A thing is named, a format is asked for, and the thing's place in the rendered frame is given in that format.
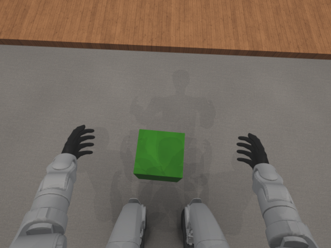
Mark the left robot forearm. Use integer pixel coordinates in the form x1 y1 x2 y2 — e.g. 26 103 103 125
9 153 78 248

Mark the right robot forearm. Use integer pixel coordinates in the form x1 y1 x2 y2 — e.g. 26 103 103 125
252 163 319 248

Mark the robot left hand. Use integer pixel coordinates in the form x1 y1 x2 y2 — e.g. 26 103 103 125
62 125 95 159

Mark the robot right hand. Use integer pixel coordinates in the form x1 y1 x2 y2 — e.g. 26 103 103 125
237 133 269 169

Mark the left robot upper arm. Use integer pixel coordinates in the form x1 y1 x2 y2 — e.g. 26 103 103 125
11 233 67 248

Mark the carton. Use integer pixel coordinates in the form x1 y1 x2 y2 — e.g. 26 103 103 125
133 129 185 182

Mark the right robot shin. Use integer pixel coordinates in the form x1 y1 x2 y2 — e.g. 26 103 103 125
186 198 202 244

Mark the right robot foot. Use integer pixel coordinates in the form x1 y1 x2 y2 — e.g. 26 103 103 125
181 209 194 248

